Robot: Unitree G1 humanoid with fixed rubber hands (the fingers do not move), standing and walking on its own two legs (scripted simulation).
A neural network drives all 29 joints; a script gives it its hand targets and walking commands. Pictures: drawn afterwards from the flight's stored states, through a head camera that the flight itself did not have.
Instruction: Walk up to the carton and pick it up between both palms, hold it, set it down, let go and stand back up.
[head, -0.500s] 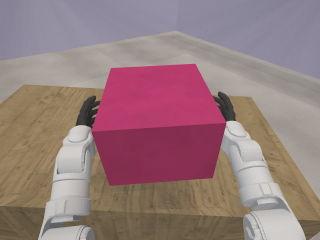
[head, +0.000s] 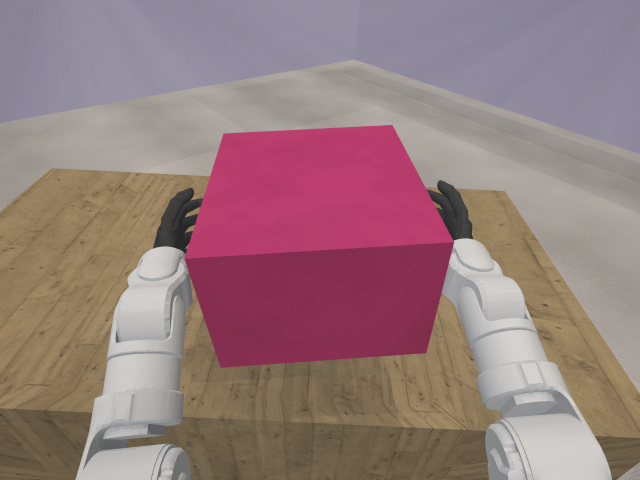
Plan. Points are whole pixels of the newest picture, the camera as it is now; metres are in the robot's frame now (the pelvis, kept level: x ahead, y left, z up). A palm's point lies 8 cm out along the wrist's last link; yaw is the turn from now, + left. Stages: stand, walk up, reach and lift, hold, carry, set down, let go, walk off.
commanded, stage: hold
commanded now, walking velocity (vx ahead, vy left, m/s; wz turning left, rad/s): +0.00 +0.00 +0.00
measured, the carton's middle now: (315, 233) +0.42 -0.01 +0.15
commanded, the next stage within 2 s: none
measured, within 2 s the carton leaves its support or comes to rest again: neither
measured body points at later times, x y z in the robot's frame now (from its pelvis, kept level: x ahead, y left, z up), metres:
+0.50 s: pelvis +0.00 +0.00 +0.00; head -0.05 +0.02 +0.45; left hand +0.38 +0.17 +0.17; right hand +0.38 -0.18 +0.18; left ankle +0.02 +0.11 -0.75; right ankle +0.03 -0.11 -0.75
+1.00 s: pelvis +0.00 +0.00 +0.00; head -0.05 +0.02 +0.45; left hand +0.38 +0.17 +0.17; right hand +0.38 -0.18 +0.18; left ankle +0.02 +0.11 -0.75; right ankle +0.03 -0.11 -0.75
